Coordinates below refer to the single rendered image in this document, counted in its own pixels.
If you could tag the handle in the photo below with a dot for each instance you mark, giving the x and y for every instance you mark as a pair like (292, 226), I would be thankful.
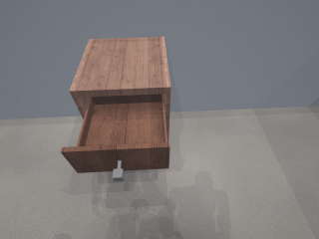
(118, 173)

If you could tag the cabinet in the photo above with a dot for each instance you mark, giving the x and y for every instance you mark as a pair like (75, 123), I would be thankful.
(123, 67)

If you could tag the drawer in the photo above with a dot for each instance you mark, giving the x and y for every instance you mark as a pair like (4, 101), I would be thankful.
(130, 128)

